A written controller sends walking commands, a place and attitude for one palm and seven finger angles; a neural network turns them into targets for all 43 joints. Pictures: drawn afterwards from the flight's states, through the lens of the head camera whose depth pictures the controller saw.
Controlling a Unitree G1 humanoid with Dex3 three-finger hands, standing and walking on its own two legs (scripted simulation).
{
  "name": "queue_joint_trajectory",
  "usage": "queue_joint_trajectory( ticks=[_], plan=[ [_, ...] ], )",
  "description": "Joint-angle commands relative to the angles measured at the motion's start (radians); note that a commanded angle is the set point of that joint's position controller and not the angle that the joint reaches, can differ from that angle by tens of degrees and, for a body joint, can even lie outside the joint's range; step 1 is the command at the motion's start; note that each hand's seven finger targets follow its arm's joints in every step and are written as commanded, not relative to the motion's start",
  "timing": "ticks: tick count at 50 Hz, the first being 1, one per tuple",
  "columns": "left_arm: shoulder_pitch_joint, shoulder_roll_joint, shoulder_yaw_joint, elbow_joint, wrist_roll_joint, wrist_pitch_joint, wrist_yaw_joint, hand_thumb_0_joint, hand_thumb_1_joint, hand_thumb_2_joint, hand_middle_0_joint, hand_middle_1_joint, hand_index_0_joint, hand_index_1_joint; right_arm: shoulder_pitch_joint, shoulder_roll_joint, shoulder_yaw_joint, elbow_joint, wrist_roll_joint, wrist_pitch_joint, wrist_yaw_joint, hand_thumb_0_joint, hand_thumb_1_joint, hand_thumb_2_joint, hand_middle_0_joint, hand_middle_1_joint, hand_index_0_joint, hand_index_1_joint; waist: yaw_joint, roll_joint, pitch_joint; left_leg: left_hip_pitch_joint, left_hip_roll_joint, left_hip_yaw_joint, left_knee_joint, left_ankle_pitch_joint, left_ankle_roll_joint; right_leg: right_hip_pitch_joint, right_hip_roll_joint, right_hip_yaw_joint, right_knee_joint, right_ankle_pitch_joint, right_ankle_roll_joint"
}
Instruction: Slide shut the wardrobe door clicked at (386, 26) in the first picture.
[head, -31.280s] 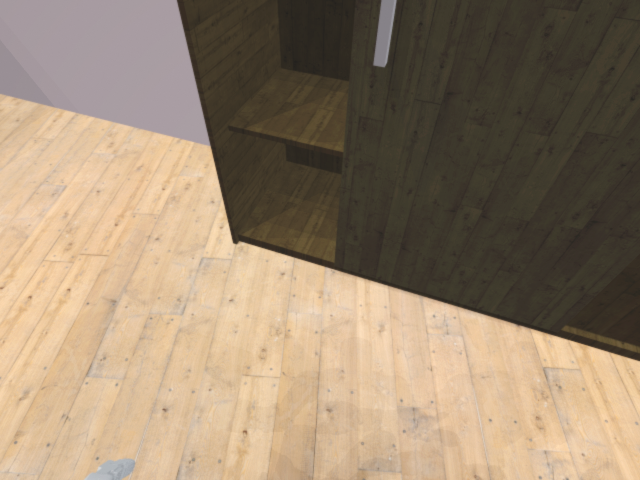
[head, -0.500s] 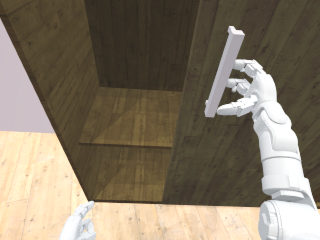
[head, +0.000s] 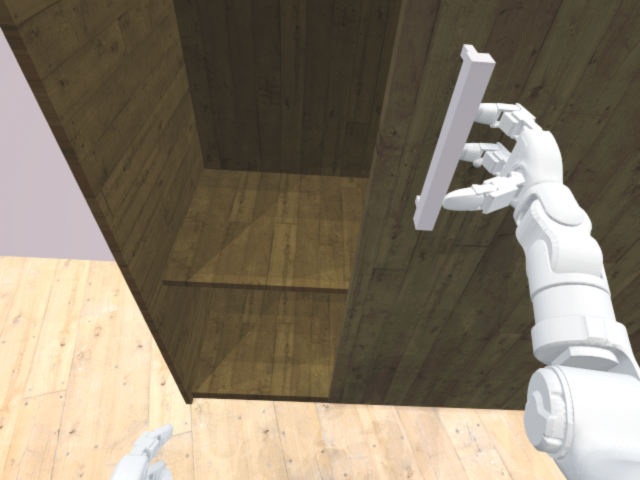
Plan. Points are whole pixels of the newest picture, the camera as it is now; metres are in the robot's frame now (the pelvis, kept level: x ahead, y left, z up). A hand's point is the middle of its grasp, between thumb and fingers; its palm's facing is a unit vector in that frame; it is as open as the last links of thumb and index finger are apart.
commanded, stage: slide the fingers in behind the handle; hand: right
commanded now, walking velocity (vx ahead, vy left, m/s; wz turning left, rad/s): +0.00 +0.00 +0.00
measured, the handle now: (443, 147) +0.48 -0.11 +0.21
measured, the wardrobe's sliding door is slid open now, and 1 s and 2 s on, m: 0.42 0.42 0.42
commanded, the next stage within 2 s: move the hooked fingers beside the handle in 0.56 s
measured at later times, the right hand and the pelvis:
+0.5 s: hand (466, 170) +0.42 -0.13 +0.22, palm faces -0.04 +1.00 -0.01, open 14.0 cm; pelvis +0.00 +0.00 +0.00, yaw +1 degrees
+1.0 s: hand (457, 168) +0.42 -0.11 +0.22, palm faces -0.03 +1.00 -0.01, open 14.2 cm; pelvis +0.00 +0.00 +0.00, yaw +0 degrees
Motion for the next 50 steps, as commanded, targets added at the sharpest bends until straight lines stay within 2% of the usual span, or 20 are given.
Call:
queue_joint_trajectory(
  ticks=[1,2,6,8,11,13,15,16,19,26,27,30,31,34,36,40,41,45,46,50],
  plan=[
    [-0.060,0.126,0.046,-0.123,-0.005,-0.059,0.003,0.000,0.900,0.900,-0.200,-0.300,-0.200,-0.300,-0.550,-0.213,-0.046,-0.156,0.007,-0.080,-0.006,0.000,0.500,-0.300,0.300,1.200,0.300,1.200,0.006,0.086,-0.246,0.170,-0.019,-0.035,-0.009,0.224,0.047,-0.038,0.006,0.047,-0.041,0.244,-0.014],
    [-0.046,0.118,0.043,-0.117,-0.001,-0.055,0.007,0.000,0.900,0.900,-0.200,-0.300,-0.200,-0.300,-0.559,-0.195,-0.045,-0.144,0.002,-0.087,-0.004,0.000,0.500,-0.300,0.300,1.200,0.300,1.200,0.021,0.067,-0.236,0.161,-0.020,-0.041,-0.014,0.202,0.041,-0.036,0.002,0.036,-0.043,0.216,-0.018],
    [-0.049,0.125,0.049,-0.129,-0.004,-0.067,-0.004,0.000,0.900,0.900,-0.200,-0.300,-0.200,-0.300,-0.553,-0.219,-0.050,-0.165,0.004,-0.106,0.001,0.000,0.500,-0.300,0.300,1.200,0.300,1.200,-0.004,0.043,-0.279,0.177,-0.018,-0.037,-0.005,0.216,0.052,-0.029,0.009,0.048,-0.040,0.244,-0.012],
    [-0.048,0.113,0.046,-0.138,0.000,-0.066,-0.003,0.000,0.900,0.900,-0.200,-0.300,-0.200,-0.300,-0.515,-0.174,-0.034,-0.204,0.001,-0.116,0.009,0.000,0.500,-0.300,0.300,1.200,0.300,1.200,0.002,0.038,-0.298,0.188,-0.023,-0.035,0.001,0.232,0.047,-0.006,0.001,0.042,-0.042,0.263,-0.011],
    [-0.059,0.130,0.050,-0.136,-0.005,-0.072,-0.010,0.000,0.900,0.900,-0.200,-0.300,-0.200,-0.300,-0.486,-0.223,-0.069,-0.183,0.021,-0.104,0.007,0.000,0.500,-0.300,0.300,1.200,0.300,1.200,-0.015,0.105,-0.266,0.184,-0.022,-0.034,-0.005,0.223,0.049,-0.039,0.002,0.048,-0.044,0.249,-0.013],
    [-0.059,0.113,0.046,-0.148,-0.002,-0.070,-0.007,0.000,0.900,0.900,-0.200,-0.300,-0.200,-0.300,-0.503,-0.183,-0.043,-0.265,0.006,-0.114,0.006,0.000,0.500,-0.300,0.300,1.200,0.300,1.200,-0.003,0.018,-0.280,0.183,-0.023,-0.036,-0.004,0.214,0.047,-0.006,-0.002,0.041,-0.052,0.250,-0.009],
    [-0.067,0.110,0.047,-0.154,-0.001,-0.075,-0.008,0.000,0.900,0.900,-0.200,-0.300,-0.200,-0.300,-0.484,-0.155,-0.026,-0.301,0.009,-0.112,0.001,0.000,0.500,-0.300,0.300,1.200,0.300,1.200,-0.004,0.043,-0.290,0.186,-0.025,-0.033,-0.003,0.230,0.047,0.012,-0.006,0.043,-0.049,0.273,-0.008],
    [-0.080,0.120,0.049,-0.153,-0.003,-0.077,-0.013,0.000,0.900,0.900,-0.200,-0.300,-0.200,-0.300,-0.480,-0.193,-0.048,-0.306,0.015,-0.104,-0.007,0.000,0.500,-0.300,0.300,1.200,0.300,1.200,-0.019,0.059,-0.286,0.192,-0.023,-0.033,-0.004,0.230,0.049,-0.003,-0.002,0.047,-0.046,0.275,-0.007],
    [-0.096,0.102,0.043,-0.165,0.002,-0.076,-0.014,0.000,0.900,0.900,-0.200,-0.300,-0.200,-0.300,-0.439,-0.126,-0.018,-0.384,0.015,-0.094,-0.015,0.000,0.500,-0.300,0.300,1.200,0.300,1.200,-0.019,0.031,-0.303,0.211,-0.024,-0.033,0.001,0.255,0.046,0.024,-0.005,0.040,-0.052,0.303,-0.001],
    [-0.132,0.108,0.041,-0.149,-0.004,-0.061,-0.013,0.000,0.900,0.900,-0.200,-0.300,-0.200,-0.300,-0.457,-0.112,0.014,-0.391,0.007,-0.023,-0.058,0.000,0.500,-0.300,0.300,1.200,0.300,1.200,-0.017,0.077,-0.239,0.176,-0.023,-0.029,-0.014,0.205,0.046,0.005,-0.001,0.043,-0.055,0.254,-0.004],
    [-0.133,0.092,0.036,-0.149,-0.001,-0.057,-0.008,0.000,0.900,0.900,-0.200,-0.300,-0.200,-0.300,-0.465,-0.053,0.049,-0.397,0.001,-0.023,-0.059,0.000,0.500,-0.300,0.300,1.200,0.300,1.200,0.001,0.046,-0.235,0.161,-0.024,-0.031,-0.015,0.189,0.041,0.024,-0.007,0.036,-0.057,0.240,-0.005],
    [-0.131,0.089,0.035,-0.146,0.002,-0.059,-0.006,0.000,0.900,0.900,-0.200,-0.300,-0.200,-0.300,-0.483,-0.008,0.083,-0.410,0.001,-0.023,-0.066,0.000,0.500,-0.300,0.300,1.200,0.300,1.200,0.005,0.047,-0.273,0.165,-0.026,-0.026,-0.004,0.220,0.046,0.056,-0.003,0.048,-0.047,0.282,0.002],
    [-0.135,0.101,0.039,-0.142,-0.002,-0.060,-0.012,0.000,0.900,0.900,-0.200,-0.300,-0.200,-0.300,-0.484,-0.054,0.054,-0.390,0.011,-0.014,-0.070,0.000,0.500,-0.300,0.300,1.200,0.300,1.200,-0.012,0.074,-0.263,0.172,-0.025,-0.028,-0.005,0.229,0.049,0.032,0.004,0.051,-0.043,0.282,0.001],
    [-0.146,0.084,0.033,-0.150,0.003,-0.056,-0.006,0.000,0.900,0.900,-0.200,-0.300,-0.200,-0.300,-0.491,0.010,0.095,-0.426,0.006,-0.025,-0.063,0.000,0.500,-0.300,0.300,1.200,0.300,1.200,0.003,0.047,-0.301,0.185,-0.024,-0.030,0.004,0.261,0.044,0.067,0.002,0.039,-0.036,0.305,-0.002],
    [-0.141,0.093,0.034,-0.137,0.003,-0.054,-0.006,0.000,0.900,0.900,-0.200,-0.300,-0.200,-0.300,-0.493,-0.042,0.059,-0.385,0.008,-0.022,-0.067,0.000,0.500,-0.300,0.300,1.200,0.300,1.200,-0.004,0.076,-0.277,0.184,-0.024,-0.030,-0.001,0.252,0.046,0.043,0.005,0.044,-0.037,0.292,-0.002],
    [-0.149,0.082,0.028,-0.147,0.003,-0.049,-0.004,0.000,0.900,0.900,-0.200,-0.300,-0.200,-0.300,-0.488,-0.010,0.079,-0.392,0.004,-0.030,-0.059,0.000,0.500,-0.300,0.300,1.200,0.300,1.200,-0.001,0.053,-0.270,0.184,-0.021,-0.029,0.005,0.265,0.046,0.048,0.004,0.043,-0.038,0.304,-0.002],
    [-0.146,0.091,0.032,-0.144,0.004,-0.048,-0.006,0.000,0.900,0.900,-0.200,-0.300,-0.200,-0.300,-0.483,-0.054,0.049,-0.378,0.003,-0.027,-0.066,0.000,0.500,-0.300,0.300,1.200,0.300,1.200,-0.012,0.076,-0.269,0.191,-0.022,-0.027,0.005,0.269,0.047,0.039,0.006,0.046,-0.038,0.311,-0.002],
    [-0.155,0.084,0.027,-0.158,0.007,-0.037,-0.001,0.000,0.900,0.900,-0.200,-0.300,-0.200,-0.300,-0.424,-0.084,-0.002,-0.370,0.007,-0.023,-0.061,0.000,0.500,-0.300,0.300,1.200,0.300,1.200,-0.023,0.114,-0.288,0.233,-0.019,-0.032,0.007,0.289,0.040,0.021,0.006,0.033,-0.041,0.301,-0.011],
    [-0.154,0.093,0.028,-0.155,0.006,-0.032,-0.004,0.000,0.900,0.900,-0.200,-0.300,-0.200,-0.300,-0.409,-0.142,-0.040,-0.353,0.006,-0.019,-0.063,0.000,0.500,-0.300,0.300,1.200,0.300,1.200,-0.036,0.107,-0.271,0.236,-0.017,-0.035,0.000,0.280,0.043,0.000,0.008,0.033,-0.044,0.289,-0.010],
    [-0.164,0.082,0.028,-0.183,0.006,-0.028,-0.005,0.000,0.900,0.900,-0.200,-0.300,-0.200,-0.300,-0.372,-0.120,-0.029,-0.437,0.001,-0.028,-0.052,0.000,0.500,-0.300,0.300,1.200,0.300,1.200,-0.039,0.063,-0.299,0.267,-0.015,-0.035,0.012,0.328,0.044,0.019,0.004,0.026,-0.046,0.336,-0.009]
  ],
)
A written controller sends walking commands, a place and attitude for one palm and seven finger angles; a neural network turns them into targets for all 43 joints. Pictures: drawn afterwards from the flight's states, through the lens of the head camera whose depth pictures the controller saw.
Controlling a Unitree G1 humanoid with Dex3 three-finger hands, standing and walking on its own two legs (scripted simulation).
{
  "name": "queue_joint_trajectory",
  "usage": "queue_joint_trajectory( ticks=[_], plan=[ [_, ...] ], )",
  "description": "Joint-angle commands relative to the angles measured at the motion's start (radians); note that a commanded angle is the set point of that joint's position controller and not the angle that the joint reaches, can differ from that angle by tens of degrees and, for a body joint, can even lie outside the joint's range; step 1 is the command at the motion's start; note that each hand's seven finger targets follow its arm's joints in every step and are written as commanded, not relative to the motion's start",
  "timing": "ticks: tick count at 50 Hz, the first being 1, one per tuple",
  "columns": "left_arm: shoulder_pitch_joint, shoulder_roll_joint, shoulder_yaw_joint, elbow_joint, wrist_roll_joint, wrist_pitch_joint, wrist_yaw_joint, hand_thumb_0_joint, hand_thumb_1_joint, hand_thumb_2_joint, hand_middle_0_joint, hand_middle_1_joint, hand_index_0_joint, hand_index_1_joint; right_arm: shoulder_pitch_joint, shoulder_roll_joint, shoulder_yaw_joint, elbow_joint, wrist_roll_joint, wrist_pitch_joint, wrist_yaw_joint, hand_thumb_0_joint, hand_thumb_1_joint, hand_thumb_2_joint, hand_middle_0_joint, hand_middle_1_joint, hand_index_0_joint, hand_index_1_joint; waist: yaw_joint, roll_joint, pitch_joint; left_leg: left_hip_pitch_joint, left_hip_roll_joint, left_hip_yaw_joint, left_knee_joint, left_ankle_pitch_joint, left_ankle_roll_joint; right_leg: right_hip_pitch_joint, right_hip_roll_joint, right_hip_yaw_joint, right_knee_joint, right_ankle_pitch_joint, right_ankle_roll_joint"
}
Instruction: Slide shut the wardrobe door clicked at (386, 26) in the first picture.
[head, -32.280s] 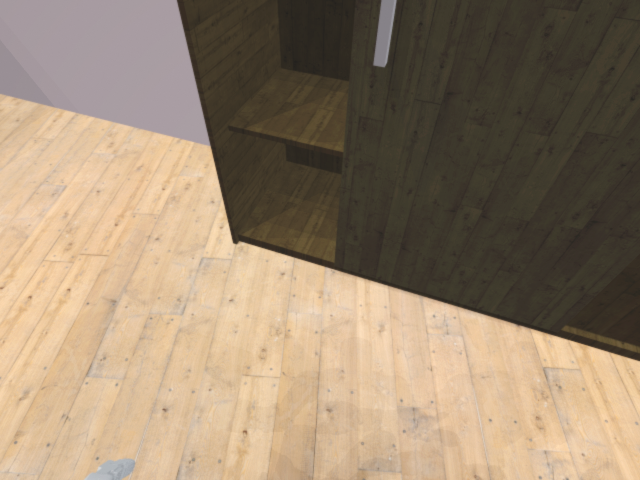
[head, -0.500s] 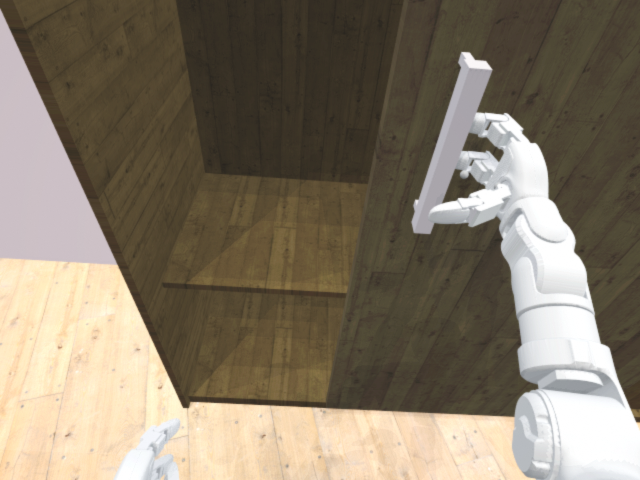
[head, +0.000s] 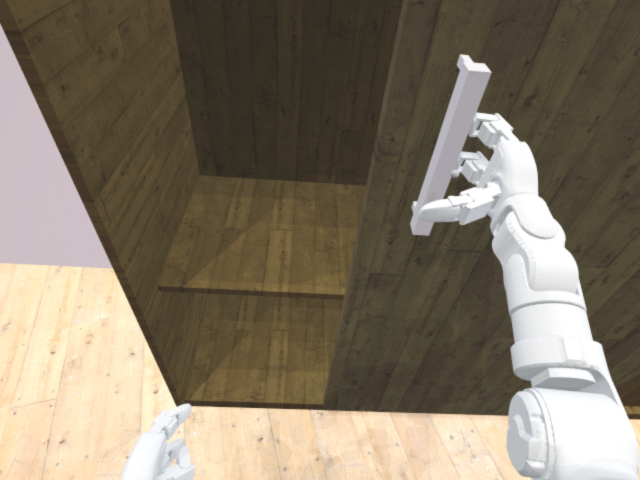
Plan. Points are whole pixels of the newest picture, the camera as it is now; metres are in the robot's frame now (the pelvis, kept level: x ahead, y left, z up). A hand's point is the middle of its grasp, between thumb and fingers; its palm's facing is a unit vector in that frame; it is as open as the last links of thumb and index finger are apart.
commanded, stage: move the hooked fingers beside the handle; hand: right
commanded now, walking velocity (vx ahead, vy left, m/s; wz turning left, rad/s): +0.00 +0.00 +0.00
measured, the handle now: (439, 153) +0.48 -0.12 +0.21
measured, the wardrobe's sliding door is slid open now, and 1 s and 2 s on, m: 0.42 0.42 0.42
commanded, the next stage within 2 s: none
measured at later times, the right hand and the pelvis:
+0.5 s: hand (458, 177) +0.41 -0.12 +0.22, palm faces -0.05 +1.00 -0.01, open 14.5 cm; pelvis +0.00 +0.00 +0.00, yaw +2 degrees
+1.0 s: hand (481, 180) +0.40 -0.15 +0.23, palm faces -0.02 +1.00 -0.01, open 14.0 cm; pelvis +0.00 -0.01 +0.00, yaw +0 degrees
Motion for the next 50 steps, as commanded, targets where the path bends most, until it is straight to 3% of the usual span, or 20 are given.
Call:
queue_joint_trajectory(
  ticks=[1,5,6,8,11,13,15,16,17,20,21,23,25,26,30,36,37,45,48,50],
  plan=[
    [-0.106,0.115,0.047,-0.157,-0.005,-0.050,0.002,0.000,0.900,0.900,-0.200,-0.300,-0.200,-0.300,-0.446,-0.225,-0.074,-0.265,0.005,-0.071,0.007,0.000,0.500,-0.300,0.300,1.200,0.300,1.200,-0.027,0.093,-0.288,0.239,-0.013,-0.029,-0.001,0.334,0.042,-0.029,0.008,0.033,-0.031,0.333,-0.012],
    [-0.111,0.112,0.049,-0.178,-0.002,-0.045,0.005,0.000,0.900,0.900,-0.200,-0.300,-0.200,-0.300,-0.400,-0.230,-0.104,-0.334,0.018,-0.061,0.016,0.000,0.500,-0.300,0.300,1.200,0.300,1.200,-0.030,0.091,-0.320,0.272,-0.014,-0.032,0.003,0.360,0.038,-0.017,0.006,0.024,-0.035,0.348,-0.015],
    [-0.116,0.122,0.051,-0.176,-0.005,-0.044,0.001,0.000,0.900,0.900,-0.200,-0.300,-0.200,-0.300,-0.377,-0.278,-0.129,-0.318,0.020,-0.051,0.015,0.000,0.500,-0.300,0.300,1.200,0.300,1.200,-0.045,0.104,-0.305,0.270,-0.015,-0.031,-0.001,0.350,0.042,-0.036,0.010,0.030,-0.035,0.341,-0.013],
    [-0.117,0.113,0.048,-0.178,-0.006,-0.036,0.006,0.000,0.900,0.900,-0.200,-0.300,-0.200,-0.300,-0.381,-0.230,-0.097,-0.327,0.019,-0.048,0.020,0.000,0.500,-0.300,0.300,1.200,0.300,1.200,-0.024,0.099,-0.271,0.250,-0.017,-0.029,-0.009,0.323,0.036,-0.034,0.003,0.023,-0.044,0.314,-0.016],
    [-0.116,0.124,0.051,-0.180,-0.005,-0.034,0.005,0.000,0.900,0.900,-0.200,-0.300,-0.200,-0.300,-0.372,-0.287,-0.133,-0.330,0.016,-0.034,0.010,0.000,0.500,-0.300,0.300,1.200,0.300,1.200,-0.039,0.099,-0.273,0.256,-0.017,-0.034,-0.015,0.314,0.040,-0.044,0.008,0.024,-0.044,0.304,-0.018],
    [-0.120,0.116,0.049,-0.186,-0.005,-0.029,0.008,0.000,0.900,0.900,-0.200,-0.300,-0.200,-0.300,-0.356,-0.273,-0.131,-0.353,0.011,-0.033,0.011,0.000,0.500,-0.300,0.300,1.200,0.300,1.200,-0.034,0.060,-0.279,0.259,-0.017,-0.036,-0.016,0.307,0.039,-0.033,0.006,0.018,-0.050,0.302,-0.016],
    [-0.115,0.117,0.051,-0.187,-0.005,-0.027,0.010,0.000,0.900,0.900,-0.200,-0.300,-0.200,-0.300,-0.364,-0.265,-0.122,-0.364,0.012,-0.028,0.010,0.000,0.500,-0.300,0.300,1.200,0.300,1.200,-0.027,0.093,-0.289,0.264,-0.018,-0.033,-0.015,0.321,0.037,-0.026,0.004,0.020,-0.050,0.314,-0.017],
    [-0.117,0.126,0.055,-0.185,-0.006,-0.027,0.003,0.000,0.900,0.900,-0.200,-0.300,-0.200,-0.300,-0.337,-0.311,-0.152,-0.352,0.016,-0.020,0.005,0.000,0.500,-0.300,0.300,1.200,0.300,1.200,-0.047,0.113,-0.285,0.274,-0.018,-0.035,-0.015,0.330,0.040,-0.046,0.008,0.022,-0.046,0.319,-0.017],
    [-0.122,0.116,0.051,-0.193,-0.003,-0.022,0.005,0.000,0.900,0.900,-0.200,-0.300,-0.200,-0.300,-0.322,-0.275,-0.139,-0.387,0.014,-0.024,0.008,0.000,0.500,-0.300,0.300,1.200,0.300,1.200,-0.037,0.073,-0.299,0.281,-0.017,-0.038,-0.010,0.342,0.038,-0.025,0.003,0.013,-0.049,0.329,-0.018],
    [-0.127,0.116,0.052,-0.198,-0.004,-0.017,0.007,0.000,0.900,0.900,-0.200,-0.300,-0.200,-0.300,-0.308,-0.266,-0.133,-0.405,0.017,-0.016,0.011,0.000,0.500,-0.300,0.300,1.200,0.300,1.200,-0.036,0.091,-0.304,0.283,-0.019,-0.036,-0.011,0.358,0.036,-0.019,0.002,0.012,-0.047,0.343,-0.017],
    [-0.125,0.127,0.055,-0.192,-0.007,-0.016,0.001,0.000,0.900,0.900,-0.200,-0.300,-0.200,-0.300,-0.300,-0.323,-0.165,-0.387,0.021,-0.006,0.007,0.000,0.500,-0.300,0.300,1.200,0.300,1.200,-0.051,0.108,-0.286,0.283,-0.018,-0.036,-0.014,0.356,0.040,-0.045,0.008,0.017,-0.044,0.335,-0.017],
    [-0.126,0.124,0.051,-0.196,-0.005,-0.005,0.011,0.000,0.900,0.900,-0.200,-0.300,-0.200,-0.300,-0.272,-0.338,-0.196,-0.374,0.019,0.001,0.012,0.000,0.500,-0.300,0.300,1.200,0.300,1.200,-0.045,0.123,-0.281,0.290,-0.019,-0.041,-0.017,0.341,0.033,-0.049,0.002,0.007,-0.052,0.311,-0.023],
    [-0.135,0.118,0.047,-0.205,-0.006,0.000,0.014,0.000,0.900,0.900,-0.200,-0.300,-0.200,-0.300,-0.290,-0.314,-0.166,-0.394,0.014,0.006,0.017,0.000,0.500,-0.300,0.300,1.200,0.300,1.200,-0.039,0.073,-0.273,0.280,-0.017,-0.041,-0.018,0.337,0.036,-0.043,0.003,0.006,-0.053,0.313,-0.021],
    [-0.129,0.128,0.053,-0.199,-0.009,-0.002,0.007,0.000,0.900,0.900,-0.200,-0.300,-0.200,-0.300,-0.297,-0.354,-0.182,-0.380,0.017,0.014,0.013,0.000,0.500,-0.300,0.300,1.200,0.300,1.200,-0.048,0.093,-0.263,0.276,-0.015,-0.040,-0.019,0.347,0.040,-0.057,0.009,0.013,-0.046,0.320,-0.020],
    [-0.127,0.121,0.053,-0.205,-0.010,-0.010,0.018,0.000,0.900,0.900,-0.200,-0.300,-0.200,-0.300,-0.325,-0.288,-0.126,-0.438,0.025,0.001,0.047,0.000,0.500,-0.300,0.300,1.200,0.300,1.200,-0.015,0.057,-0.286,0.261,-0.018,-0.038,-0.019,0.352,0.036,-0.006,0.002,0.010,-0.039,0.330,-0.023],
    [-0.126,0.127,0.052,-0.167,-0.023,-0.044,0.025,0.000,0.900,0.900,-0.200,-0.300,-0.200,-0.300,-0.448,-0.170,0.020,-0.419,0.051,-0.002,0.089,0.000,0.500,-0.300,0.300,1.200,0.300,1.200,0.030,-0.006,-0.235,0.145,-0.023,-0.022,-0.031,0.262,0.041,0.039,0.007,0.040,-0.020,0.290,-0.014],
    [-0.119,0.127,0.051,-0.158,-0.019,-0.046,0.030,0.000,0.900,0.900,-0.200,-0.300,-0.200,-0.300,-0.446,-0.170,0.007,-0.392,0.053,0.000,0.084,0.000,0.500,-0.300,0.300,1.200,0.300,1.200,0.036,0.014,-0.225,0.132,-0.025,-0.018,-0.033,0.235,0.039,0.037,0.002,0.047,-0.024,0.270,-0.014],
    [-0.116,0.122,0.041,-0.149,-0.006,-0.042,0.028,0.000,0.900,0.900,-0.200,-0.300,-0.200,-0.300,-0.449,-0.239,-0.069,-0.284,0.026,-0.024,0.034,0.000,0.500,-0.300,0.300,1.200,0.300,1.200,0.000,0.073,-0.247,0.169,-0.017,-0.018,-0.015,0.216,0.043,-0.011,0.003,0.060,-0.039,0.272,-0.006],
    [-0.109,0.125,0.038,-0.161,-0.001,-0.033,0.027,0.000,0.900,0.900,-0.200,-0.300,-0.200,-0.300,-0.417,-0.326,-0.145,-0.257,0.018,-0.038,0.031,0.000,0.500,-0.300,0.300,1.200,0.300,1.200,-0.021,0.086,-0.262,0.213,-0.014,-0.030,-0.016,0.231,0.042,-0.040,0.004,0.051,-0.048,0.267,-0.011],
    [-0.115,0.120,0.037,-0.177,-0.003,-0.031,0.025,0.000,0.900,0.900,-0.200,-0.300,-0.200,-0.300,-0.393,-0.309,-0.132,-0.268,0.014,-0.046,0.044,0.000,0.500,-0.300,0.300,1.200,0.300,1.200,-0.023,0.081,-0.264,0.224,-0.013,-0.031,-0.014,0.261,0.043,-0.035,0.002,0.044,-0.047,0.289,-0.013]
  ],
)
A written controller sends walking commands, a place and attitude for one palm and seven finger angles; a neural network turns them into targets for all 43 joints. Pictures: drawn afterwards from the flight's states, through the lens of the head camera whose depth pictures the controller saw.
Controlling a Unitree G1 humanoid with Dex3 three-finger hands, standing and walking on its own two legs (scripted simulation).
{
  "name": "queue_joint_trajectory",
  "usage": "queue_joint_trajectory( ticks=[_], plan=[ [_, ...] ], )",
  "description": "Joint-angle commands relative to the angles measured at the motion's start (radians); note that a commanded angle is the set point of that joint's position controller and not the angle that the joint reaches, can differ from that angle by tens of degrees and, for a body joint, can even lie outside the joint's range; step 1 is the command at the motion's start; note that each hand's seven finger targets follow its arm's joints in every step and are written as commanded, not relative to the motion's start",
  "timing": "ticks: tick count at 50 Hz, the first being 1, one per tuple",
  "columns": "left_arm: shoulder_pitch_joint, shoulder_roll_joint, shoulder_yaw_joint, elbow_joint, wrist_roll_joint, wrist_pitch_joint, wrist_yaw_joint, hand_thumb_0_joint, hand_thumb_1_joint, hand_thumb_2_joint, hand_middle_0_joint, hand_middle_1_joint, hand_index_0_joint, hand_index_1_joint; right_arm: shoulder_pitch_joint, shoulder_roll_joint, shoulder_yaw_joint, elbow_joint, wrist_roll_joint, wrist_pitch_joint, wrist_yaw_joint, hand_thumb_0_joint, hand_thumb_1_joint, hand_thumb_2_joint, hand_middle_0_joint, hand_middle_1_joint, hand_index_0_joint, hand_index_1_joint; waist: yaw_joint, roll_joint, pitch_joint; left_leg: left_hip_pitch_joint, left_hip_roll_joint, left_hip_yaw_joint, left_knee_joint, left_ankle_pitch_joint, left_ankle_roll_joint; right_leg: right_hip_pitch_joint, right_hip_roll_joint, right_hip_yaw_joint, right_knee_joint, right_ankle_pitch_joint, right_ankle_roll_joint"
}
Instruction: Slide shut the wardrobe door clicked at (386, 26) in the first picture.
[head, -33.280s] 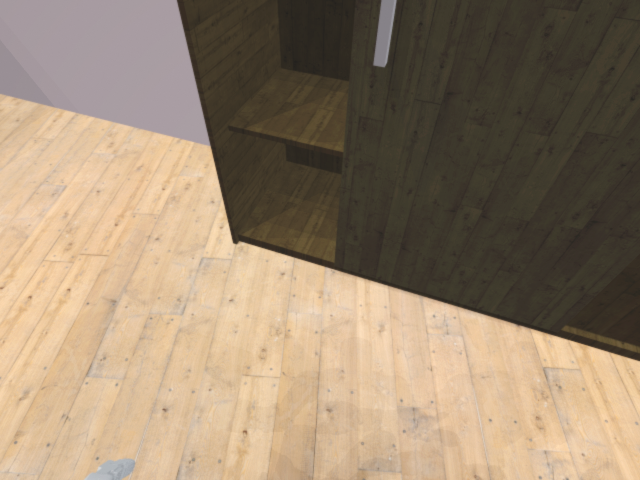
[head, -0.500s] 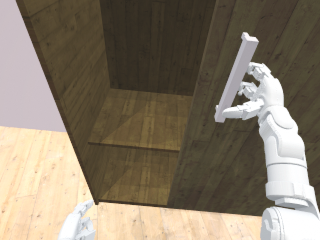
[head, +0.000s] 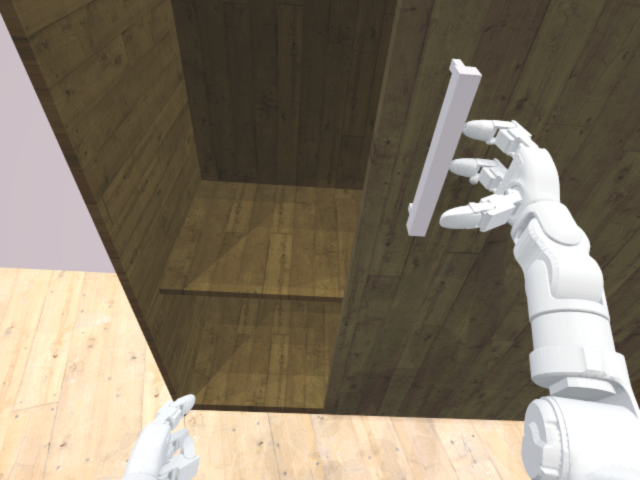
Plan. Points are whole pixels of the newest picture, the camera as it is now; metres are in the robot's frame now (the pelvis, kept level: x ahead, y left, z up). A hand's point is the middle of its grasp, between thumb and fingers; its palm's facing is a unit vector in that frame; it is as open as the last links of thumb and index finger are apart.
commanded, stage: move the hooked fingers beside the handle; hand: right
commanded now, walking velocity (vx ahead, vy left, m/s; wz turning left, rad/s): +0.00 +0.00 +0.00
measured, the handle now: (434, 155) +0.48 -0.11 +0.21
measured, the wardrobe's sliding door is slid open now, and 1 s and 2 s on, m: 0.42 0.42 0.42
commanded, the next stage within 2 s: feel for the door with the fingertips in 1.08 s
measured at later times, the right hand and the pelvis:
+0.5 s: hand (495, 191) +0.40 -0.17 +0.22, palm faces +0.00 +1.00 -0.02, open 14.0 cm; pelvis +0.00 +0.00 +0.00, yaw +0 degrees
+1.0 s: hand (489, 187) +0.41 -0.16 +0.22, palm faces -0.01 +1.00 -0.02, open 14.0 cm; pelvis +0.01 +0.00 +0.00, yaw +0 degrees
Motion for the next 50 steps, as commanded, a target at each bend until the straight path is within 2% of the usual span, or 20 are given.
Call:
queue_joint_trajectory(
  ticks=[1,4,7,9,12,16,17,20,21,24,26,31,34,36,37,40,45,46,48,50],
  plan=[
    [-0.089,0.133,0.053,-0.152,-0.004,-0.046,0.004,0.000,0.900,0.900,-0.200,-0.300,-0.200,-0.300,-0.418,-0.308,-0.133,-0.195,-0.001,-0.087,0.002,0.000,0.500,-0.300,0.300,1.200,0.300,1.200,-0.041,0.085,-0.233,0.212,-0.021,-0.028,-0.012,0.240,0.053,-0.065,-0.004,0.049,-0.052,0.275,-0.001],
    [-0.086,0.127,0.050,-0.162,-0.008,-0.050,0.009,0.000,0.900,0.900,-0.200,-0.300,-0.200,-0.300,-0.454,-0.227,-0.062,-0.217,0.001,-0.098,0.031,0.000,0.500,-0.300,0.300,1.200,0.300,1.200,-0.008,0.059,-0.215,0.183,-0.025,-0.027,-0.022,0.212,0.050,-0.044,-0.010,0.044,-0.058,0.248,-0.006],
    [-0.071,0.135,0.059,-0.155,-0.009,-0.068,0.009,0.000,0.900,0.900,-0.200,-0.300,-0.200,-0.300,-0.484,-0.240,-0.073,-0.239,0.019,-0.103,0.042,0.000,0.500,-0.300,0.300,1.200,0.300,1.200,0.000,0.055,-0.239,0.175,-0.030,-0.025,-0.025,0.208,0.049,-0.018,-0.012,0.051,-0.052,0.254,-0.004],
    [-0.071,0.134,0.060,-0.159,-0.009,-0.081,0.010,0.000,0.900,0.900,-0.200,-0.300,-0.200,-0.300,-0.491,-0.240,-0.069,-0.290,0.021,-0.113,0.049,0.000,0.500,-0.300,0.300,1.200,0.300,1.200,-0.004,0.013,-0.280,0.184,-0.030,-0.026,-0.024,0.218,0.050,0.008,-0.006,0.051,-0.047,0.271,-0.002],
    [-0.065,0.137,0.064,-0.140,-0.010,-0.091,0.006,0.000,0.900,0.900,-0.200,-0.300,-0.200,-0.300,-0.457,-0.217,-0.056,-0.266,0.031,-0.108,0.054,0.000,0.500,-0.300,0.300,1.200,0.300,1.200,0.001,0.030,-0.253,0.169,-0.032,-0.022,-0.026,0.219,0.048,0.002,-0.009,0.048,-0.044,0.269,-0.003],
    [-0.064,0.155,0.067,-0.133,-0.016,-0.092,0.000,0.000,0.900,0.900,-0.200,-0.300,-0.200,-0.300,-0.415,-0.298,-0.108,-0.216,0.036,-0.087,0.054,0.000,0.500,-0.300,0.300,1.200,0.300,1.200,-0.024,0.063,-0.209,0.169,-0.028,-0.020,-0.030,0.193,0.052,-0.057,0.001,0.056,-0.050,0.239,-0.003],
    [-0.061,0.147,0.063,-0.134,-0.011,-0.087,0.006,0.000,0.900,0.900,-0.200,-0.300,-0.200,-0.300,-0.420,-0.267,-0.098,-0.227,0.030,-0.094,0.056,0.000,0.500,-0.300,0.300,1.200,0.300,1.200,-0.005,0.055,-0.218,0.169,-0.028,-0.024,-0.030,0.191,0.047,-0.041,-0.006,0.046,-0.053,0.231,-0.007],
    [-0.071,0.142,0.062,-0.145,-0.015,-0.089,0.010,0.000,0.900,0.900,-0.200,-0.300,-0.200,-0.300,-0.465,-0.258,-0.073,-0.261,0.026,-0.111,0.061,0.000,0.500,-0.300,0.300,1.200,0.300,1.200,0.000,0.025,-0.225,0.163,-0.028,-0.024,-0.028,0.190,0.047,-0.027,-0.006,0.048,-0.050,0.236,-0.008],
    [-0.066,0.154,0.069,-0.138,-0.020,-0.096,0.001,0.000,0.900,0.900,-0.200,-0.300,-0.200,-0.300,-0.476,-0.298,-0.089,-0.233,0.037,-0.102,0.056,0.000,0.500,-0.300,0.300,1.200,0.300,1.200,-0.013,0.050,-0.217,0.161,-0.026,-0.022,-0.029,0.187,0.051,-0.048,0.003,0.058,-0.045,0.231,-0.006],
    [-0.062,0.145,0.060,-0.138,-0.013,-0.093,0.016,0.000,0.900,0.900,-0.200,-0.300,-0.200,-0.300,-0.514,-0.270,-0.077,-0.241,0.028,-0.121,0.061,0.000,0.500,-0.300,0.300,1.200,0.300,1.200,0.009,0.022,-0.237,0.157,-0.028,-0.028,-0.029,0.185,0.046,-0.020,-0.004,0.052,-0.045,0.227,-0.009],
    [-0.057,0.155,0.068,-0.133,-0.016,-0.099,0.006,0.000,0.900,0.900,-0.200,-0.300,-0.200,-0.300,-0.500,-0.319,-0.105,-0.210,0.035,-0.118,0.057,0.000,0.500,-0.300,0.300,1.200,0.300,1.200,-0.011,0.060,-0.251,0.174,-0.027,-0.025,-0.025,0.210,0.050,-0.037,0.004,0.059,-0.038,0.247,-0.008],
    [-0.050,0.156,0.065,-0.135,-0.017,-0.090,0.005,0.000,0.900,0.900,-0.200,-0.300,-0.200,-0.300,-0.470,-0.338,-0.120,-0.151,0.026,-0.112,0.070,0.000,0.500,-0.300,0.300,1.200,0.300,1.200,-0.013,0.045,-0.232,0.175,-0.022,-0.028,-0.020,0.229,0.050,-0.064,0.005,0.049,-0.035,0.250,-0.008],
    [-0.053,0.144,0.062,-0.149,-0.013,-0.089,0.009,0.000,0.900,0.900,-0.200,-0.300,-0.200,-0.300,-0.478,-0.267,-0.082,-0.199,0.028,-0.129,0.084,0.000,0.500,-0.300,0.300,1.200,0.300,1.200,0.004,0.037,-0.263,0.177,-0.025,-0.027,-0.011,0.252,0.046,-0.025,-0.004,0.044,-0.029,0.272,-0.011],
    [-0.052,0.158,0.069,-0.147,-0.016,-0.094,-0.001,0.000,0.900,0.900,-0.200,-0.300,-0.200,-0.300,-0.447,-0.353,-0.142,-0.196,0.041,-0.124,0.083,0.000,0.500,-0.300,0.300,1.200,0.300,1.200,-0.023,0.077,-0.271,0.200,-0.025,-0.024,-0.005,0.275,0.050,-0.050,0.002,0.052,-0.023,0.293,-0.008],
    [-0.056,0.144,0.062,-0.155,-0.012,-0.088,0.004,0.000,0.900,0.900,-0.200,-0.300,-0.200,-0.300,-0.434,-0.284,-0.106,-0.220,0.036,-0.129,0.090,0.000,0.500,-0.300,0.300,1.200,0.300,1.200,-0.006,0.044,-0.272,0.190,-0.026,-0.025,0.000,0.277,0.046,-0.024,-0.007,0.042,-0.027,0.300,-0.010],
    [-0.057,0.140,0.063,-0.151,-0.015,-0.093,0.005,0.000,0.900,0.900,-0.200,-0.300,-0.200,-0.300,-0.478,-0.234,-0.056,-0.250,0.032,-0.125,0.085,0.000,0.500,-0.300,0.300,1.200,0.300,1.200,0.007,0.009,-0.251,0.154,-0.030,-0.018,-0.007,0.252,0.047,-0.007,-0.007,0.050,-0.026,0.299,-0.002],
    [-0.063,0.141,0.063,-0.149,-0.010,-0.088,0.006,0.000,0.900,0.900,-0.200,-0.300,-0.200,-0.300,-0.440,-0.259,-0.093,-0.262,0.029,-0.106,0.059,0.000,0.500,-0.300,0.300,1.200,0.300,1.200,-0.007,0.046,-0.265,0.175,-0.029,-0.019,-0.003,0.253,0.046,-0.017,-0.006,0.051,-0.028,0.300,-0.005],
    [-0.058,0.153,0.067,-0.138,-0.013,-0.087,-0.002,0.000,0.900,0.900,-0.200,-0.300,-0.200,-0.300,-0.446,-0.310,-0.114,-0.238,0.031,-0.097,0.051,0.000,0.500,-0.300,0.300,1.200,0.300,1.200,-0.019,0.066,-0.243,0.177,-0.027,-0.017,-0.006,0.253,0.049,-0.044,0.001,0.057,-0.026,0.296,-0.002],
    [-0.064,0.139,0.062,-0.147,-0.009,-0.080,0.005,0.000,0.900,0.900,-0.200,-0.300,-0.200,-0.300,-0.433,-0.251,-0.086,-0.257,0.024,-0.100,0.052,0.000,0.500,-0.300,0.300,1.200,0.300,1.200,-0.007,0.030,-0.249,0.172,-0.028,-0.022,-0.006,0.246,0.045,-0.024,-0.004,0.046,-0.030,0.287,-0.006],
    [-0.063,0.140,0.064,-0.152,-0.007,-0.081,0.006,0.000,0.900,0.900,-0.200,-0.300,-0.200,-0.300,-0.442,-0.269,-0.103,-0.287,0.024,-0.106,0.051,0.000,0.500,-0.300,0.300,1.200,0.300,1.200,-0.010,0.046,-0.274,0.191,-0.028,-0.021,-0.001,0.276,0.046,-0.011,-0.006,0.047,-0.027,0.318,-0.006]
  ],
)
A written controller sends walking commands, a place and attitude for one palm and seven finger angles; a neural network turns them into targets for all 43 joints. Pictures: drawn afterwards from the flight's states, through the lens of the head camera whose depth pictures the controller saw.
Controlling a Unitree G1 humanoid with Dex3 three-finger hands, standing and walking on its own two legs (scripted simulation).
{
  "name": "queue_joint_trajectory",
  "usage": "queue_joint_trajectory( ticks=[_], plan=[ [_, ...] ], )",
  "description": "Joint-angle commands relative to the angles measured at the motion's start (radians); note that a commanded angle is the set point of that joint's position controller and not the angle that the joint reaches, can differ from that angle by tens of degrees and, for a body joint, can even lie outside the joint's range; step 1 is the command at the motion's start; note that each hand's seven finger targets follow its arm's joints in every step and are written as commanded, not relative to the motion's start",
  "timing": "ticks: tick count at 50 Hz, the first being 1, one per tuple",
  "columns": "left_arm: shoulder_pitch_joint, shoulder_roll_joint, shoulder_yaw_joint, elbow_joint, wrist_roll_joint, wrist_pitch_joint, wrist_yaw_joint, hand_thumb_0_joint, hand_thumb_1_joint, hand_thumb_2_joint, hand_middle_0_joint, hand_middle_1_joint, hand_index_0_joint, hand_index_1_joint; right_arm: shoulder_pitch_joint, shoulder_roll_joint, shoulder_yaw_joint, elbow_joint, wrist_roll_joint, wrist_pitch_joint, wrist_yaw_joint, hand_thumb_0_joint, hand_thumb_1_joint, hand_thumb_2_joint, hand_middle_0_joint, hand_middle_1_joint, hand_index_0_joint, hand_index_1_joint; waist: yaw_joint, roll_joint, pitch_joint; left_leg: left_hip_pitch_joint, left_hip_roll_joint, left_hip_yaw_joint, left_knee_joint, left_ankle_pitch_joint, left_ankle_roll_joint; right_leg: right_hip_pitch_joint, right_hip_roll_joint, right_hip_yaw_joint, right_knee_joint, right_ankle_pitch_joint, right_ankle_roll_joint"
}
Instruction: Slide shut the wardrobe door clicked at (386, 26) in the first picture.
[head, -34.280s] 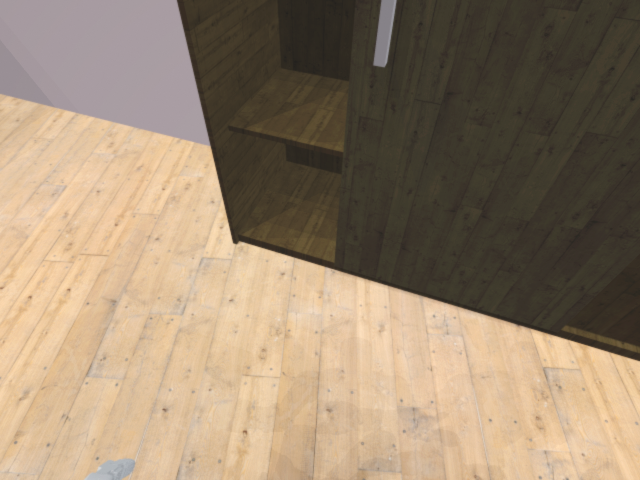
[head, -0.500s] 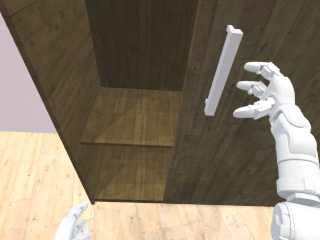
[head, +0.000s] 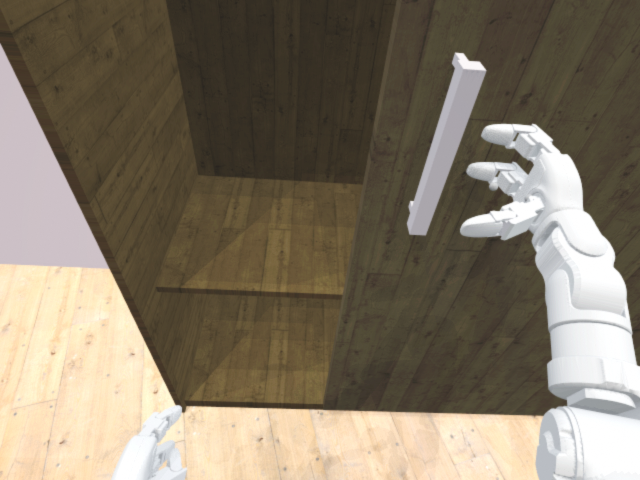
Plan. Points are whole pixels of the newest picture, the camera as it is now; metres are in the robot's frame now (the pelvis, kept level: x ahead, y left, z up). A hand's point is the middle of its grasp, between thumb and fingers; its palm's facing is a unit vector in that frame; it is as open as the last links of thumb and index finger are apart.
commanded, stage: move the hooked fingers beside the handle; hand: right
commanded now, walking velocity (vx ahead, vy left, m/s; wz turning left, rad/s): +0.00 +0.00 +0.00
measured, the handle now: (435, 152) +0.48 -0.11 +0.21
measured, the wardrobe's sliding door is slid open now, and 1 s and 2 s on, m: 0.42 0.42 0.42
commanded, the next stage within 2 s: feel for the door with the fingertips in 0.08 s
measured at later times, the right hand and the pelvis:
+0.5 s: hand (468, 184) +0.40 -0.13 +0.22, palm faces -0.05 +1.00 -0.01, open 14.0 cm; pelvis +0.00 +0.00 +0.00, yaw +0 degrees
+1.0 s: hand (470, 177) +0.41 -0.14 +0.22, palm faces -0.02 +1.00 -0.01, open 14.0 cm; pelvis -0.01 +0.00 +0.00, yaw +0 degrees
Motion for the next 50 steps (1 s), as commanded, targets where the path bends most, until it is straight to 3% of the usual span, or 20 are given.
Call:
queue_joint_trajectory(
  ticks=[1,2,5,6,13,20,21,22,26,29,31,32,36,37,41,42,45,46,47,50],
  plan=[
    [-0.107,0.126,0.050,-0.151,-0.003,-0.058,0.001,0.000,0.900,0.900,-0.200,-0.300,-0.200,-0.300,-0.470,-0.286,-0.099,-0.238,0.015,-0.065,-0.010,0.000,0.500,-0.300,0.300,1.200,0.300,1.200,-0.031,0.077,-0.269,0.205,-0.020,-0.022,0.004,0.289,0.051,-0.029,0.009,0.055,-0.035,0.339,-0.002],
    [-0.111,0.112,0.045,-0.154,0.003,-0.052,0.007,0.000,0.900,0.900,-0.200,-0.300,-0.200,-0.300,-0.473,-0.216,-0.066,-0.261,0.011,-0.073,-0.004,0.000,0.500,-0.300,0.300,1.200,0.300,1.200,-0.006,0.048,-0.275,0.201,-0.020,-0.029,0.003,0.292,0.044,-0.002,-0.001,0.037,-0.037,0.333,-0.007],
    [-0.116,0.110,0.046,-0.164,0.003,-0.055,0.005,0.000,0.900,0.900,-0.200,-0.300,-0.200,-0.300,-0.440,-0.197,-0.058,-0.290,0.014,-0.072,0.002,0.000,0.500,-0.300,0.300,1.200,0.300,1.200,-0.014,0.054,-0.291,0.211,-0.023,-0.023,0.008,0.318,0.046,0.011,0.000,0.041,-0.034,0.367,-0.004],
    [-0.115,0.120,0.050,-0.158,-0.001,-0.054,0.001,0.000,0.900,0.900,-0.200,-0.300,-0.200,-0.300,-0.414,-0.239,-0.085,-0.259,0.019,-0.059,0.000,0.000,0.500,-0.300,0.300,1.200,0.300,1.200,-0.027,0.068,-0.270,0.208,-0.021,-0.022,0.006,0.315,0.049,-0.012,0.003,0.043,-0.032,0.360,-0.003],
    [-0.132,0.107,0.047,-0.162,-0.005,-0.048,0.007,0.000,0.900,0.900,-0.200,-0.300,-0.200,-0.300,-0.470,-0.144,-0.007,-0.323,0.022,-0.042,-0.002,0.000,0.500,-0.300,0.300,1.200,0.300,1.200,0.003,0.008,-0.248,0.158,-0.024,-0.023,-0.006,0.251,0.045,0.018,0.002,0.044,-0.030,0.310,-0.005],
    [-0.137,0.098,0.041,-0.136,0.001,-0.052,0.012,0.000,0.900,0.900,-0.200,-0.300,-0.200,-0.300,-0.523,-0.087,0.033,-0.293,0.012,-0.044,-0.053,0.000,0.500,-0.300,0.300,1.200,0.300,1.200,0.007,0.050,-0.252,0.143,-0.027,-0.017,-0.005,0.216,0.045,0.024,0.003,0.059,-0.036,0.294,0.000],
    [-0.131,0.113,0.046,-0.121,-0.003,-0.051,0.003,0.000,0.900,0.900,-0.200,-0.300,-0.200,-0.300,-0.524,-0.142,0.010,-0.247,0.015,-0.029,-0.066,0.000,0.500,-0.300,0.300,1.200,0.300,1.200,-0.009,0.088,-0.231,0.151,-0.025,-0.016,-0.009,0.208,0.048,-0.016,0.011,0.065,-0.037,0.281,0.004],
    [-0.134,0.099,0.039,-0.124,0.004,-0.042,0.008,0.000,0.900,0.900,-0.200,-0.300,-0.200,-0.300,-0.505,-0.101,0.013,-0.231,0.007,-0.031,-0.071,0.000,0.500,-0.300,0.300,1.200,0.300,1.200,0.002,0.069,-0.223,0.147,-0.025,-0.021,-0.009,0.199,0.044,-0.008,0.002,0.051,-0.043,0.267,-0.002],
    [-0.137,0.102,0.041,-0.129,0.000,-0.036,0.002,0.000,0.900,0.900,-0.200,-0.300,-0.200,-0.300,-0.549,-0.139,0.005,-0.217,-0.004,-0.028,-0.098,0.000,0.500,-0.300,0.300,1.200,0.300,1.200,-0.015,0.087,-0.227,0.168,-0.021,-0.026,-0.013,0.209,0.047,-0.038,0.012,0.054,-0.044,0.268,-0.002],
    [-0.134,0.087,0.039,-0.150,0.012,-0.034,0.005,0.000,0.900,0.900,-0.200,-0.300,-0.200,-0.300,-0.533,-0.116,0.002,-0.286,-0.021,-0.059,-0.098,0.000,0.500,-0.300,0.300,1.200,0.300,1.200,-0.013,0.040,-0.314,0.222,-0.020,-0.035,0.003,0.296,0.045,0.013,0.006,0.036,-0.037,0.341,-0.006],
    [-0.130,0.100,0.046,-0.140,0.005,-0.036,-0.005,0.000,0.900,0.900,-0.200,-0.300,-0.200,-0.300,-0.528,-0.155,-0.005,-0.250,-0.012,-0.053,-0.092,0.000,0.500,-0.300,0.300,1.200,0.300,1.200,-0.025,0.083,-0.291,0.225,-0.021,-0.028,0.001,0.314,0.048,-0.014,0.011,0.043,-0.034,0.355,-0.001],
    [-0.129,0.087,0.038,-0.139,0.007,-0.030,0.001,0.000,0.900,0.900,-0.200,-0.300,-0.200,-0.300,-0.525,-0.087,0.026,-0.233,-0.013,-0.056,-0.085,0.000,0.500,-0.300,0.300,1.200,0.300,1.200,0.000,0.077,-0.264,0.200,-0.025,-0.028,-0.004,0.284,0.041,-0.004,0.000,0.032,-0.042,0.323,-0.005],
    [-0.121,0.108,0.046,-0.128,0.000,-0.037,0.001,0.000,0.900,0.900,-0.200,-0.300,-0.200,-0.300,-0.549,-0.158,-0.014,-0.179,-0.002,-0.043,-0.088,0.000,0.500,-0.300,0.300,1.200,0.300,1.200,-0.016,0.107,-0.232,0.189,-0.023,-0.027,-0.018,0.243,0.046,-0.044,0.012,0.043,-0.046,0.281,-0.008],
    [-0.115,0.095,0.042,-0.130,0.007,-0.034,0.007,0.000,0.900,0.900,-0.200,-0.300,-0.200,-0.300,-0.557,-0.128,-0.011,-0.201,-0.008,-0.055,-0.086,0.000,0.500,-0.300,0.300,1.200,0.300,1.200,0.003,0.085,-0.249,0.190,-0.023,-0.034,-0.016,0.249,0.040,-0.019,0.003,0.030,-0.046,0.281,-0.014],
    [-0.115,0.105,0.049,-0.133,0.002,-0.046,0.000,0.000,0.900,0.900,-0.200,-0.300,-0.200,-0.300,-0.576,-0.172,-0.016,-0.214,-0.003,-0.073,-0.079,0.000,0.500,-0.300,0.300,1.200,0.300,1.200,-0.014,0.080,-0.272,0.216,-0.019,-0.033,-0.013,0.279,0.046,-0.031,0.012,0.036,-0.041,0.304,-0.010],
    [-0.106,0.094,0.046,-0.131,0.007,-0.043,0.005,0.000,0.900,0.900,-0.200,-0.300,-0.200,-0.300,-0.561,-0.126,-0.003,-0.216,-0.007,-0.082,-0.073,0.000,0.500,-0.300,0.300,1.200,0.300,1.200,0.005,0.069,-0.278,0.210,-0.023,-0.035,-0.010,0.282,0.041,-0.008,0.002,0.027,-0.043,0.307,-0.013],
    [-0.105,0.097,0.047,-0.132,0.004,-0.049,0.007,0.000,0.900,0.900,-0.200,-0.300,-0.200,-0.300,-0.559,-0.129,-0.006,-0.210,-0.004,-0.086,-0.065,0.000,0.500,-0.300,0.300,1.200,0.300,1.200,0.002,0.049,-0.280,0.205,-0.023,-0.036,-0.014,0.280,0.041,-0.005,0.005,0.023,-0.042,0.301,-0.013],
    [-0.100,0.115,0.054,-0.121,-0.004,-0.054,-0.006,0.000,0.900,0.900,-0.200,-0.300,-0.200,-0.300,-0.564,-0.187,-0.024,-0.169,0.004,-0.073,-0.069,0.000,0.500,-0.300,0.300,1.200,0.300,1.200,-0.015,0.094,-0.247,0.199,-0.022,-0.028,-0.018,0.268,0.048,-0.046,0.014,0.041,-0.042,0.293,-0.007],
    [-0.098,0.101,0.049,-0.122,0.002,-0.047,0.002,0.000,0.900,0.900,-0.200,-0.300,-0.200,-0.300,-0.535,-0.131,-0.010,-0.157,-0.004,-0.074,-0.065,0.000,0.500,-0.300,0.300,1.200,0.300,1.200,0.006,0.079,-0.242,0.185,-0.025,-0.035,-0.019,0.244,0.040,-0.029,0.002,0.024,-0.047,0.268,-0.014],
    [-0.091,0.103,0.048,-0.121,0.001,-0.049,0.011,0.000,0.900,0.900,-0.200,-0.300,-0.200,-0.300,-0.603,-0.133,0.003,-0.148,-0.010,-0.083,-0.065,0.000,0.500,-0.300,0.300,1.200,0.300,1.200,0.017,0.079,-0.234,0.168,-0.024,-0.035,-0.029,0.205,0.039,-0.035,0.004,0.030,-0.052,0.234,-0.016]
  ],
)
